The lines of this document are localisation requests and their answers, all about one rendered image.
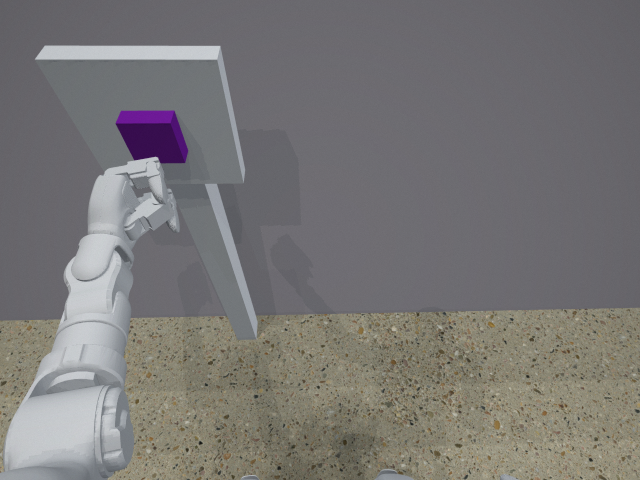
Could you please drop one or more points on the left robot upper arm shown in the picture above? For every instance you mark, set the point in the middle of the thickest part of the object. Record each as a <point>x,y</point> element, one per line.
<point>83,434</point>

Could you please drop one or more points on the robot right shin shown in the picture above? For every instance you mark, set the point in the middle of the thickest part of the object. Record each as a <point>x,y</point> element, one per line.
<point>387,471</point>

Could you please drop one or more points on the robot left hand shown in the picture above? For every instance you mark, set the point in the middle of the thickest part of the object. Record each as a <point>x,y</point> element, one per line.
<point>114,208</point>

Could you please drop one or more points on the left robot forearm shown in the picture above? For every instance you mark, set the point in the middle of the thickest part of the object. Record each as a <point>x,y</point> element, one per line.
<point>92,335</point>

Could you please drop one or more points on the panel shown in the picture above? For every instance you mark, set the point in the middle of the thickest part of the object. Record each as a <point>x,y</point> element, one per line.
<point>96,83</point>

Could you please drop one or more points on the button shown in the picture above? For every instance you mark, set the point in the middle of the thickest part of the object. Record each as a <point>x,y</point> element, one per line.
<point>150,134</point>

